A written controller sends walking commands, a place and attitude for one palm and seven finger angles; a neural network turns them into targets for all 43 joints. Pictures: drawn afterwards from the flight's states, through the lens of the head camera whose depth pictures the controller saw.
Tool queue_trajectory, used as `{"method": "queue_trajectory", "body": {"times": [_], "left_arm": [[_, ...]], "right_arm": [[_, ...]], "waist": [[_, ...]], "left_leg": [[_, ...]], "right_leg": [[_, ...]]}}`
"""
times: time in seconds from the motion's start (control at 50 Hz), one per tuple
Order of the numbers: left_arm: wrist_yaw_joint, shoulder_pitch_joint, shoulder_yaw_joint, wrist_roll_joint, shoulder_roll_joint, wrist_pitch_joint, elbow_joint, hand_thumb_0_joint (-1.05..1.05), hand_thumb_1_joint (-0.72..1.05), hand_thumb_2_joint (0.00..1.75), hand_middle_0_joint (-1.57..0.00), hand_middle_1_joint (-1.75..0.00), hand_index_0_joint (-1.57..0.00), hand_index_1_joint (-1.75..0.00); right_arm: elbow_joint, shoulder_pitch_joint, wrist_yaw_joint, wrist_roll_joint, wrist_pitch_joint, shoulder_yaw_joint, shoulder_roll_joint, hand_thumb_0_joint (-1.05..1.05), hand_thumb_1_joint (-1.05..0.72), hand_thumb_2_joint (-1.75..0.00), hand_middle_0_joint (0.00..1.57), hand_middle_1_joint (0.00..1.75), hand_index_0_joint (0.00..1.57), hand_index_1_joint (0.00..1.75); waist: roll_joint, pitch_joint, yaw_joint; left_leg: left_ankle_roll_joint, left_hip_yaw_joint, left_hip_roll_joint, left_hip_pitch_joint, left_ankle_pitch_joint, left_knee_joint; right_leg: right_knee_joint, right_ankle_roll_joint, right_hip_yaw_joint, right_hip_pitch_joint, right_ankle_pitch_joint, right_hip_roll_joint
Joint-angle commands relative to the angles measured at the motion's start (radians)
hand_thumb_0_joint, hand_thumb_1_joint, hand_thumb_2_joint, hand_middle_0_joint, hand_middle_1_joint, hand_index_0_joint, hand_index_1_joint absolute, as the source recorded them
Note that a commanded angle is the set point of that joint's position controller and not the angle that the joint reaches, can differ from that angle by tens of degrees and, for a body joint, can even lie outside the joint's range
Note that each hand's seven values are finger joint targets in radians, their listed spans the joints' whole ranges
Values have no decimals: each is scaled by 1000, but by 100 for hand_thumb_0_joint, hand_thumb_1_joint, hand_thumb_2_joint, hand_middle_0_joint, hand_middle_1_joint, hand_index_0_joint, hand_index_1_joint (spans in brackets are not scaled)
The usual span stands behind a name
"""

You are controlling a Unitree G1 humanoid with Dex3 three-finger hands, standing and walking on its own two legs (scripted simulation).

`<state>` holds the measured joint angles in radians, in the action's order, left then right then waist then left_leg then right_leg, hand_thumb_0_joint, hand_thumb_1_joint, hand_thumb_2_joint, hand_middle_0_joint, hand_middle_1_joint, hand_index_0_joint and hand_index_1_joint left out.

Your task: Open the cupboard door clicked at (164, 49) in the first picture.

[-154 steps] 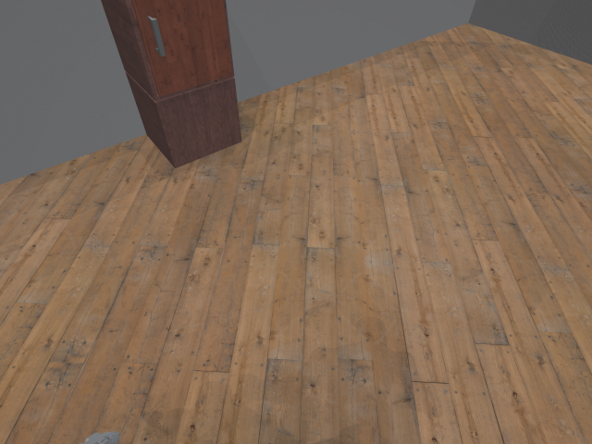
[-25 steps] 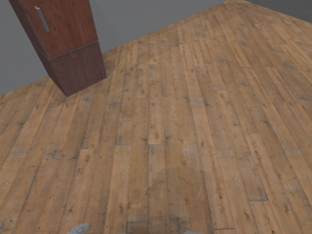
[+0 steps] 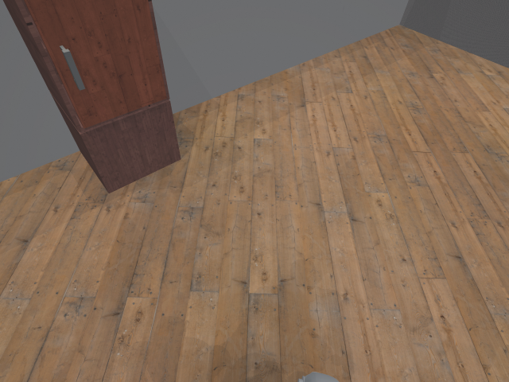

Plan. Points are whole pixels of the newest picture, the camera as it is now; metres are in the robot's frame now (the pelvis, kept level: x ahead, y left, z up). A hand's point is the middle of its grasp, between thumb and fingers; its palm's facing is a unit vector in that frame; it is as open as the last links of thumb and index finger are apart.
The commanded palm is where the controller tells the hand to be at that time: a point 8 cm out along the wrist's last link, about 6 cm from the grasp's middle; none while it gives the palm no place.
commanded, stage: walk to a spot facing it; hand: left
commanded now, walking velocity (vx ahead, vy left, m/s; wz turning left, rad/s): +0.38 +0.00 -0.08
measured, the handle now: (72, 68) +1.04 +0.72 -0.09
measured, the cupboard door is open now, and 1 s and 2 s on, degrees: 0 0 0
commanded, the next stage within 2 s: turn to face it in 0.94 s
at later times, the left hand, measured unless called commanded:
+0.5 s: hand (200, 329) +0.24 +0.12 -0.17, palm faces +0.06 -0.98 -0.19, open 7.3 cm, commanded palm none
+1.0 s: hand (191, 218) +0.51 +0.19 -0.17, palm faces +0.07 -0.98 -0.18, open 7.4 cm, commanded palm none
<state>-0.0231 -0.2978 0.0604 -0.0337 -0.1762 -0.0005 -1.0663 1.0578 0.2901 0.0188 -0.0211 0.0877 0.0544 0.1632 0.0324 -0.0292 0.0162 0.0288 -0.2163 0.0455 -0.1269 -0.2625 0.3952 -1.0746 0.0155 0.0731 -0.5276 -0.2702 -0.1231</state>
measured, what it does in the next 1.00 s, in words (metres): walks ahead: right foot, then left foot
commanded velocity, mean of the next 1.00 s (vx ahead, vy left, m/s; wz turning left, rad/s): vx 0.35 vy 0.00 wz -0.04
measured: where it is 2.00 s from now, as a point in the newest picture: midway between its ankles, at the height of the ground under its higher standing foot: (264, 284)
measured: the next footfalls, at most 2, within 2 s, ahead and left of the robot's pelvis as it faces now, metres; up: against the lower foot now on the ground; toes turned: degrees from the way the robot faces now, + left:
right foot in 0.20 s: +0.25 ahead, -0.16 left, +0.00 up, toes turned -11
left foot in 0.66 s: +0.47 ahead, +0.09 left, +0.00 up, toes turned +14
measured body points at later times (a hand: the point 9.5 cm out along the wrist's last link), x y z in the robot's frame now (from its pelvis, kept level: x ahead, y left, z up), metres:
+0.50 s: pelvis +0.24 -0.05 +0.00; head +0.25 -0.06 +0.45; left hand +0.24 +0.17 -0.15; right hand +0.29 -0.29 -0.16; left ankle +0.31 +0.09 -0.69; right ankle +0.21 -0.15 -0.74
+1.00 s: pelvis +0.46 +0.01 +0.00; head +0.46 +0.01 +0.45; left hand +0.50 +0.24 -0.15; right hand +0.45 -0.22 -0.15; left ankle +0.43 +0.08 -0.74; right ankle +0.55 -0.15 -0.67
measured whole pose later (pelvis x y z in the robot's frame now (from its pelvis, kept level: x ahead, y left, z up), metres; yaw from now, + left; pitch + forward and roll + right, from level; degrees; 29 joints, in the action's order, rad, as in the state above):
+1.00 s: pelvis +0.46 +0.01 +0.00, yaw +0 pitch -2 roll +1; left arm -0.01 -0.22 0.07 -0.03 -0.18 0.01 -1.04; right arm 1.10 0.34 0.01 -0.02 0.07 0.04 0.14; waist 0.03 -0.04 0.01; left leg 0.05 -0.24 0.01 -0.06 -0.24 0.32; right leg -0.97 0.03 0.06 -0.58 -0.17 -0.14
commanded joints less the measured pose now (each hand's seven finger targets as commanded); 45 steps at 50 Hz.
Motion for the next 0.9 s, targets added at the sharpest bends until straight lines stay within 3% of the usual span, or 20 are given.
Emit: {"method": "queue_trajectory", "body": {"times": [0.0, 0.1, 0.12, 0.16, 0.18, 0.2, 0.22, 0.24, 0.26, 0.32, 0.42, 0.54, 0.58, 0.62, 0.64, 0.66, 0.68, 0.72, 0.78, 0.88], "left_arm": [[-8, 103, 6, 4, -22, -22, 88, 0, 90, 90, -20, -30, -20, -30], [-10, 162, 8, 6, -36, -35, 97, 0, 90, 90, -20, -30, -20, -30], [-9, 127, 12, 4, -45, -38, 86, 0, 90, 90, -20, -30, -20, -30], [-3, -126, 32, -2, -109, -56, 6, 0, 90, 90, -20, -30, -20, -30], [11, -277, 60, -10, -221, -69, -33, 0, 90, 90, -20, -30, -20, -30], [22, -332, 63, 10, -291, -67, -47, 0, 90, 90, -20, -30, -20, -30], [27, -251, 64, 16, -279, -64, -35, 0, 90, 90, -20, -30, -20, -30], [29, -154, 49, 15, -224, -64, -5, 0, 90, 90, -20, -30, -20, -30], [33, -75, 29, 13, -165, -66, 14, 0, 90, 90, -20, -30, -20, -30], [37, -14, 4, 5, -91, -80, 19, 0, 90, 90, -20, -30, -20, -30], [38, -59, 4, 6, -95, -92, -2, 0, 90, 90, -20, -30, -20, -30], [39, -109, 5, 6, -124, -86, -28, 0, 90, 90, -20, -30, -20, -30], [41, -99, 9, 7, -139, -81, -28, 0, 90, 90, -20, -30, -20, -30], [39, -89, 10, 14, -130, -76, -25, 0, 90, 90, -20, -30, -20, -30], [29, -126, 7, 23, -78, -72, -3, 0, 90, 90, -20, -30, -20, -30], [22, -87, 0, 26, -62, -76, 43, 0, 90, 90, -20, -30, -20, -30], [29, -44, 2, 21, -70, -70, 45, 0, 90, 90, -20, -30, -20, -30], [14, 14, 7, 11, -58, -63, 27, 0, 90, 90, -20, -30, -20, -30], [11, -68, 5, 2, -18, -30, -5, 0, 90, 90, -20, -30, -20, -30], [10, 1, 12, 1, -12, -5, 34, 0, 90, 90, -20, -30, -20, -30]], "right_arm": [[8, 110, 1, -2, 4, 21, 116, 0, -90, -90, 20, 30, 20, 30], [42, 141, -3, -10, -9, 23, 136, 0, -90, -90, 20, 30, 20, 30], [44, 132, -2, -10, -12, 22, 140, 0, -90, -90, 20, 30, 20, 30], [45, 100, -6, 0, -15, 21, 145, 0, -90, -90, 20, 30, 20, 30], [29, 131, -16, 13, -11, 13, 87, 0, -90, -90, 20, 30, 20, 30], [-16, 116, -19, 15, -13, 2, 56, 0, -90, -90, 20, 30, 20, 30], [-11, 62, -17, 17, -19, 10, 71, 0, -90, -90, 20, 30, 20, 30], [-22, 8, -18, 11, -21, 14, 67, 0, -90, -90, 20, 30, 20, 30], [-15, -5, -20, 3, -26, 13, 59, 0, -90, -90, 20, 30, 20, 30], [25, 92, -29, -8, -56, 8, 16, 0, -90, -90, 20, 30, 20, 30], [-30, -20, -47, -4, -62, 7, 2, 0, -90, -90, 20, 30, 20, 30], [-94, -166, -62, 0, -47, 4, 28, 0, -90, -90, 20, 30, 20, 30], [-91, -131, -58, -1, -41, 9, 51, 0, -90, -90, 20, 30, 20, 30], [-25, 95, -43, -11, -29, 27, 114, 0, -90, -90, 20, 30, 20, 30], [3, 240, -29, -25, -21, 55, 237, 0, -90, -90, 20, 30, 20, 30], [20, 304, -18, -11, -31, 62, 300, 0, -90, -90, 20, 30, 20, 30], [19, 228, -8, -4, -32, 55, 269, 0, -90, -90, 20, 30, 20, 30], [-32, 77, -4, -3, -21, 28, 164, 0, -90, -90, 20, 30, 20, 30], [-31, 25, 1, 0, -2, 9, 100, 0, -90, -90, 20, 30, 20, 30], [-9, 71, 3, 3, 2, 15, 99, 0, -90, -90, 20, 30, 20, 30]], "waist": [[-134, -64, -37], [-158, -71, -41], [-148, -58, -20], [-58, 68, 104], [179, 196, 151], [293, 211, 130], [227, 161, 120], [145, 53, 93], [73, -19, 50], [79, -25, -32], [67, -61, -23], [76, -105, 9], [64, -96, -20], [-61, 22, -122], [-303, 150, -160], [-397, 160, -162], [-308, 148, -138], [-151, -4, -83], [-147, -19, -12], [-99, -58, -7]], "left_leg": [[111, 146, 251, 56, 181, -236], [91, 114, 261, 72, 264, -145], [84, 107, 257, 57, 309, -96], [31, 32, 179, -30, 414, 246], [-5, -3, 92, -249, 132, 575], [-17, 80, -12, -466, -294, 840], [-3, 184, 46, -502, -259, 953], [-5, 204, 84, -546, -159, 992], [-5, 221, 122, -524, -78, 952], [-32, 183, 130, -418, 5, 810], [-58, 133, 126, -448, 69, 536], [-26, 78, 85, -380, 81, 295], [-9, 62, 65, -285, 51, 238], [17, 59, 29, 59, 64, 125], [92, 393, 250, 276, 40, 19], [170, 659, 406, 316, 33, -128], [161, 652, 421, 263, -76, -159], [121, 486, 349, 39, -98, -192], [85, 281, 266, -73, 31, -221], [118, 189, 267, -14, 132, -258]], "right_leg": [[229, 16, 16, -84, 65, -36], [433, -16, 72, 56, 72, 25], [456, -26, 88, 132, 69, 46], [553, -58, 86, 474, 97, 78], [631, -120, -202, 711, 33, -154], [778, -200, -557, 782, 79, -345], [825, -213, -553, 664, -79, -358], [857, -202, -496, 534, -160, -332], [867, -172, -377, 405, -158, -292], [889, -121, -120, 267, -11, -196], [901, -138, -20, 322, 120, -168], [867, -128, 1, 420, 188, -188], [793, -122, 22, 427, 262, -195], [456, -77, 114, 331, 389, -114], [125, -21, 157, 139, 119, 14], [-121, -15, 81, -31, -300, 103], [-229, -32, -21, -95, -268, 55], [-233, -24, -57, -108, -92, -27], [-137, -5, -49, -10, -5, -35], [4, 21, -46, -100, 91, -45]]}}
